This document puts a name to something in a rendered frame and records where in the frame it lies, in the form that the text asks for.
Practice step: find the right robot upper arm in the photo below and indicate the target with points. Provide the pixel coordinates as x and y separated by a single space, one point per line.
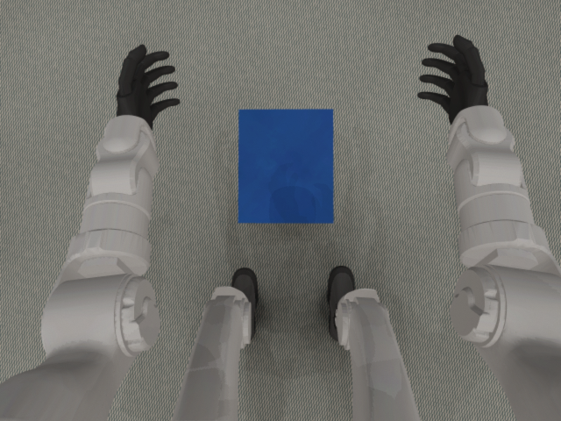
513 318

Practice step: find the robot right foot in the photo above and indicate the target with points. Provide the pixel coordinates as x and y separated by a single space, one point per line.
341 282

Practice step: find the right robot hand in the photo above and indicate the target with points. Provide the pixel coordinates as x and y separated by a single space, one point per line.
467 86

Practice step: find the robot right forearm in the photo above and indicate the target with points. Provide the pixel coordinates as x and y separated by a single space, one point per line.
497 225

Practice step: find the robot left forearm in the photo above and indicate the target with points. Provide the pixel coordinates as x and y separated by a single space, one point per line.
117 210

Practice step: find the left robot upper arm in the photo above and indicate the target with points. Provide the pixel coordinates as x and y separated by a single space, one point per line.
93 330

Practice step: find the robot left thigh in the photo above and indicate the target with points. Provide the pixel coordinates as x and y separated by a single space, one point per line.
209 391

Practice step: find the carton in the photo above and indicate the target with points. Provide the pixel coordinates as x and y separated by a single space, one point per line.
285 166

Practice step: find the left robot hand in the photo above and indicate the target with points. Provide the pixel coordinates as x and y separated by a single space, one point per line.
134 97

